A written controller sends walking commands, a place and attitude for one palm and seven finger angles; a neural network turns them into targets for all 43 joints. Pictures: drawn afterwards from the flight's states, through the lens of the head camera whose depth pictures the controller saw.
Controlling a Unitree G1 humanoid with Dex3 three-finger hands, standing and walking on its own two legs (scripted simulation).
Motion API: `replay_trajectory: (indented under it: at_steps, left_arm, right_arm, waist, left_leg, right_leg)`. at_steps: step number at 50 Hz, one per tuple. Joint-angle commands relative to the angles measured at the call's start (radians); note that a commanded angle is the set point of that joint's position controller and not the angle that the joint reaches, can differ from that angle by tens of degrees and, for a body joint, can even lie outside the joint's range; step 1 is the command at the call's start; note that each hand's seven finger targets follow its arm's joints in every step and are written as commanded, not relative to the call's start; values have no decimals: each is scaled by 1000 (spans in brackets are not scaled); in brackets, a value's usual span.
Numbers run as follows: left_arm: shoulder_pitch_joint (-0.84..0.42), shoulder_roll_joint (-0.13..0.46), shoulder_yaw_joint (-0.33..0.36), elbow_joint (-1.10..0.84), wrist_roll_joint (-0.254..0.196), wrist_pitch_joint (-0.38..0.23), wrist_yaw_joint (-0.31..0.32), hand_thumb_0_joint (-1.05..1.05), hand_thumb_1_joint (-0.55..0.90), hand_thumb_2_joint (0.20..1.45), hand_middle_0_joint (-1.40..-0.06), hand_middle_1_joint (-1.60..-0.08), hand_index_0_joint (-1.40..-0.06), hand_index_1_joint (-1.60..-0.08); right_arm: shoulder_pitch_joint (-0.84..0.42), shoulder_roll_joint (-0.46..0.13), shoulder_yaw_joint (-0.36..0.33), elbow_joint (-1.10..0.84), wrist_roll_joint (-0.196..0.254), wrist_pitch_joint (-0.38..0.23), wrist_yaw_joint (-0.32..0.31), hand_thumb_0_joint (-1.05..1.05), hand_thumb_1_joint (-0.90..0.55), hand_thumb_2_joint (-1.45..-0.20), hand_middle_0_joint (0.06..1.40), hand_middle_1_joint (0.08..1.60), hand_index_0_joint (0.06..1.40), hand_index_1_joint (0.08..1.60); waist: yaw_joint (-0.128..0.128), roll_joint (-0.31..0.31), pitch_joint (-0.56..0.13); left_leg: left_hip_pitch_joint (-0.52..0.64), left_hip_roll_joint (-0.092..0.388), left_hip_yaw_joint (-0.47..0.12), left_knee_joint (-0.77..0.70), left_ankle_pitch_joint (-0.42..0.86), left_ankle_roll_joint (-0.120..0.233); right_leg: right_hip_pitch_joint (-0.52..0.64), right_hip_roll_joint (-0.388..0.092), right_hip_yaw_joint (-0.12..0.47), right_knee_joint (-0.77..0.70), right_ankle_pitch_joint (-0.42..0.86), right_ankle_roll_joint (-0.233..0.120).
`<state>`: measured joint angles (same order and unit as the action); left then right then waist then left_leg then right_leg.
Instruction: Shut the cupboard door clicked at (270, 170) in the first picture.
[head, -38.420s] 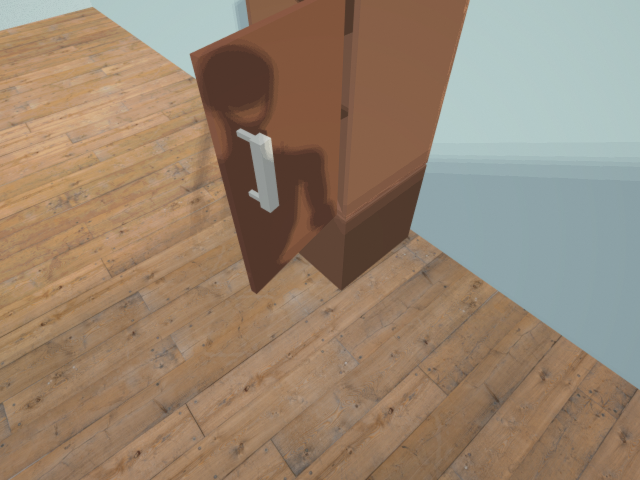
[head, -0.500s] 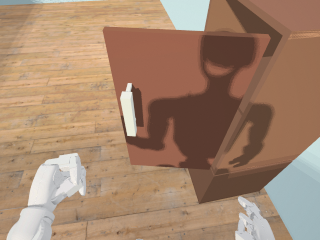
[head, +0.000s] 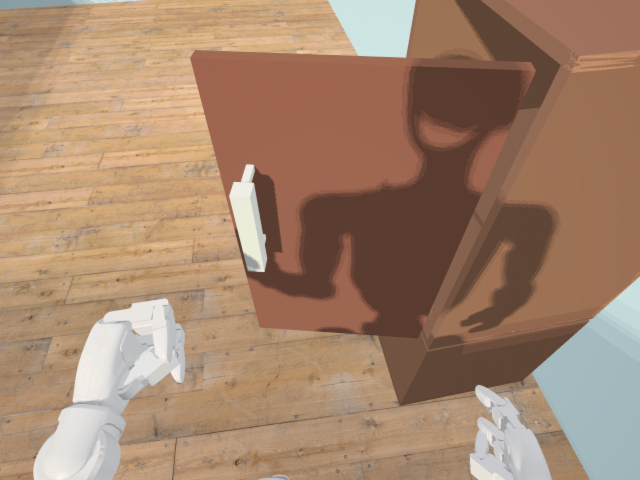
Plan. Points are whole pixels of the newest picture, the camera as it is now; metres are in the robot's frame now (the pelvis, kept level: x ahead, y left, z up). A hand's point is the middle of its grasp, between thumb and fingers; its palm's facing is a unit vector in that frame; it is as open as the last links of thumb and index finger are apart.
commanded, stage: bring the fist close to the handle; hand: left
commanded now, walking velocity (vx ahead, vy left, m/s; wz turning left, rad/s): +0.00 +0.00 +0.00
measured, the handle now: (253, 220) +0.43 +0.12 +0.08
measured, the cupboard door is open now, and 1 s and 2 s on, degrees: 75 75 65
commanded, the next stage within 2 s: push the door shut along its arc in 1.24 s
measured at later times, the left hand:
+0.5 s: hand (232, 305) +0.30 +0.13 +0.08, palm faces -0.03 -1.00 -0.04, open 3.1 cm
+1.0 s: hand (267, 277) +0.34 +0.09 +0.08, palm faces -0.03 -1.00 -0.03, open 3.1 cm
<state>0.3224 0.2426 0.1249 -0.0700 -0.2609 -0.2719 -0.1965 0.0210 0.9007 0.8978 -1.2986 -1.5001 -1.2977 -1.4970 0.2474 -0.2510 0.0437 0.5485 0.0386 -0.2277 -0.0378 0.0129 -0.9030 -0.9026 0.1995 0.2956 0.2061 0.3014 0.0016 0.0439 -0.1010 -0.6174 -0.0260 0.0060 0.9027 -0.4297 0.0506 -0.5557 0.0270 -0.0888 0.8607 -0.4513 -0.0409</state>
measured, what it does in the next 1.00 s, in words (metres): stands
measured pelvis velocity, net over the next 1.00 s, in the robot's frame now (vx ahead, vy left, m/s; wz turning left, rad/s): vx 0.01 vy -0.01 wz -0.03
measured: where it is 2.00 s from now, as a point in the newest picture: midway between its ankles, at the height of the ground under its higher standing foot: outside the picture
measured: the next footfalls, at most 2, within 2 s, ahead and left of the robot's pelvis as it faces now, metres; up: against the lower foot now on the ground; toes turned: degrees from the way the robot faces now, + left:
none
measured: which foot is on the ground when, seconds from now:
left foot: down 0.00-1.00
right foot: down 0.00-1.00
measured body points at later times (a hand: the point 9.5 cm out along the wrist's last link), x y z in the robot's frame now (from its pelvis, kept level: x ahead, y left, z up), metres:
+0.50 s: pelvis +0.01 -0.01 +0.00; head +0.04 -0.02 +0.45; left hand +0.30 +0.18 +0.08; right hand +0.16 -0.25 -0.08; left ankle +0.01 +0.08 -0.69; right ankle -0.01 -0.09 -0.69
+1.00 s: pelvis +0.01 -0.01 +0.01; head +0.04 -0.02 +0.46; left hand +0.34 +0.14 +0.08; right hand +0.15 -0.25 -0.09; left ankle +0.01 +0.08 -0.69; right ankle -0.01 -0.09 -0.69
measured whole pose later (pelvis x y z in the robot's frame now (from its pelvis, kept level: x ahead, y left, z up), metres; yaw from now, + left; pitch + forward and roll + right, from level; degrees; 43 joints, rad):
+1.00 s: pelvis +0.01 -0.01 +0.01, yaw -2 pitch +9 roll +0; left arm -0.09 0.14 0.00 0.27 -0.14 -0.25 0.02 0.02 0.90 0.90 -1.30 -1.50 -1.30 -1.50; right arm 0.25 -0.24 0.03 0.58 0.03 -0.08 0.01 0.01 -0.91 -0.90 0.20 0.30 0.20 0.30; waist -0.03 0.02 -0.09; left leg -0.57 -0.02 0.04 0.83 -0.41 0.03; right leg -0.54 0.04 -0.05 0.83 -0.44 -0.06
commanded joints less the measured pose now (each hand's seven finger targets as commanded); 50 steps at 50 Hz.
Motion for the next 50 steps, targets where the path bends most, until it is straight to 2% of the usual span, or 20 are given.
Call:
replay_trajectory:
  at_steps: [1,4,7,9,13,14,16,18,19,22,25,28,30,34,35,42,44,46,49,50]
  left_arm:
    - [-213,106,30,-200,6,-49,23,0,900,900,-1300,-1500,-1300,-1500]
    - [-198,110,35,-183,22,-35,52,0,900,900,-1300,-1500,-1300,-1500]
    - [-226,77,10,-158,32,-23,76,0,900,900,-1300,-1500,-1300,-1500]
    - [-255,108,42,-124,38,-17,91,0,900,900,-1300,-1500,-1300,-1500]
    - [-303,68,7,-118,44,-21,106,0,900,900,-1300,-1500,-1300,-1500]
    - [-300,86,26,-100,45,-20,109,0,900,900,-1300,-1500,-1300,-1500]
    - [-319,82,22,-99,49,-28,111,0,900,900,-1300,-1500,-1300,-1500]
    - [-364,51,-12,-97,49,-32,111,0,900,900,-1300,-1500,-1300,-1500]
    - [-370,71,-1,-79,53,-33,114,0,900,900,-1300,-1500,-1300,-1500]
    - [-382,19,-53,-96,61,-41,121,0,900,900,-1300,-1500,-1300,-1500]
    - [-437,24,-59,-60,77,-37,143,0,900,900,-1300,-1500,-1300,-1500]
    - [-468,19,-56,-38,85,-32,164,0,900,900,-1300,-1500,-1300,-1500]
    - [-480,24,-48,-37,93,-35,180,0,900,900,-1300,-1500,-1300,-1500]
    - [-516,23,-52,17,102,-34,199,0,900,900,-1300,-1500,-1300,-1500]
    - [-558,-2,-75,10,103,-37,201,0,900,900,-1300,-1500,-1300,-1500]
    - [-673,-32,-108,98,112,-39,214,0,900,900,-1300,-1500,-1300,-1500]
    - [-631,12,-57,123,115,-40,224,0,900,900,-1300,-1500,-1300,-1500]
    - [-654,-33,-97,110,116,-45,222,0,900,900,-1300,-1500,-1300,-1500]
    - [-592,22,-31,130,113,-50,231,0,900,900,-1300,-1500,-1300,-1500]
    - [-607,-6,-58,116,111,-55,227,0,900,900,-1300,-1500,-1300,-1500]
  right_arm:
    - [-55,-125,-58,-148,7,-50,-13,0,-900,-900,200,300,200,300]
    - [-56,-121,-57,-152,3,-41,-8,0,-900,-900,200,300,200,300]
    - [-57,-114,-53,-155,1,-27,-1,0,-900,-900,200,300,200,300]
    - [-57,-118,-55,-148,-1,-14,1,0,-900,-900,200,300,200,300]
    - [-61,-111,-54,-155,0,0,8,0,-900,-900,200,300,200,300]
    - [-58,-115,-56,-151,-3,5,9,0,-900,-900,200,300,200,300]
    - [-58,-113,-59,-149,-1,10,11,0,-900,-900,200,300,200,300]
    - [-57,-111,-58,-145,-1,12,13,0,-900,-900,200,300,200,300]
    - [-53,-116,-61,-140,-1,15,12,0,-900,-900,200,300,200,300]
    - [-52,-108,-63,-141,-1,17,17,0,-900,-900,200,300,200,300]
    - [-46,-113,-65,-131,-3,28,18,0,-900,-900,200,300,200,300]
    - [-48,-110,-63,-129,-4,39,23,0,-900,-900,200,300,200,300]
    - [-52,-108,-66,-131,-7,49,24,0,-900,-900,200,300,200,300]
    - [-53,-109,-63,-124,-8,66,27,0,-900,-900,200,300,200,300]
    - [-57,-104,-63,-121,-7,69,29,0,-900,-900,200,300,200,300]
    - [-51,-103,-63,-106,-4,85,34,0,-900,-900,200,300,200,300]
    - [-47,-111,-69,-109,-7,91,34,0,-900,-900,200,300,200,300]
    - [-48,-102,-66,-115,-7,96,39,0,-900,-900,200,300,200,300]
    - [-46,-108,-69,-117,-9,105,41,0,-900,-900,200,300,200,300]
    - [-51,-102,-66,-121,-8,107,42,0,-900,-900,200,300,200,300]
  waist:
    - [-35,-11,-160]
    - [-14,-14,-186]
    - [-15,-22,-180]
    - [-15,-55,-170]
    - [-17,-29,-187]
    - [-15,-60,-193]
    - [-14,-34,-203]
    - [-27,-24,-202]
    - [-32,-69,-200]
    - [-31,-4,-223]
    - [-43,-59,-217]
    - [-35,-40,-220]
    - [-29,-56,-246]
    - [-36,-84,-217]
    - [-43,-56,-224]
    - [-54,-47,-213]
    - [-33,-83,-235]
    - [-35,-58,-257]
    - [-15,-90,-263]
    - [-24,-84,-255]
  left_leg:
    - [153,27,-60,-141,200,-19]
    - [162,26,-56,-146,244,-20]
    - [162,25,-48,-149,255,-22]
    - [143,25,-41,-146,242,-21]
    - [160,21,-28,-147,262,-22]
    - [148,23,-28,-143,264,-19]
    - [161,23,-24,-145,286,-22]
    - [172,23,-25,-142,285,-21]
    - [162,25,-26,-135,280,-18]
    - [202,25,-23,-137,315,-21]
    - [190,27,-27,-137,314,-19]
    - [198,25,-25,-140,317,-22]
    - [197,24,-18,-139,323,-19]
    - [183,26,-14,-141,305,-19]
    - [194,24,-13,-141,306,-19]
    - [203,26,-16,-145,272,-22]
    - [196,27,-14,-149,284,-21]
    - [212,24,-11,-155,305,-23]
    - [197,24,-4,-157,322,-21]
    - [196,22,0,-160,318,-21]
  right_leg:
    - [10,-14,52,-136,191,24]
    - [44,-15,54,-129,236,20]
    - [53,-17,53,-130,261,22]
    - [62,-18,64,-140,256,26]
    - [78,-22,70,-139,298,27]
    - [92,-23,79,-143,306,31]
    - [96,-23,76,-137,335,28]
    - [83,-22,73,-137,334,29]
    - [86,-23,81,-142,335,34]
    - [83,-23,73,-133,367,28]
    - [79,-23,73,-131,372,32]
    - [80,-24,71,-129,375,29]
    - [103,-27,80,-129,394,32]
    - [101,-26,85,-141,388,36]
    - [95,-26,84,-138,390,34]
    - [67,-24,85,-150,347,31]
    - [97,-24,89,-151,361,32]
    - [110,-26,85,-143,386,29]
    - [146,-27,92,-147,426,33]
    - [145,-30,94,-149,434,35]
